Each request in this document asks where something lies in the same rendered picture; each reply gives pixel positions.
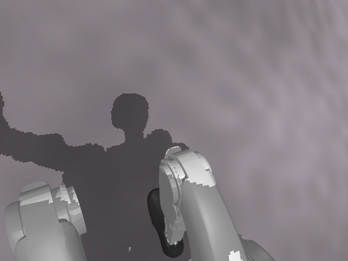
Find right robot hand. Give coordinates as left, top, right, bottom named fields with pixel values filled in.
left=239, top=234, right=275, bottom=261

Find right robot foot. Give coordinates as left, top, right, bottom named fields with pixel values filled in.
left=147, top=188, right=184, bottom=258

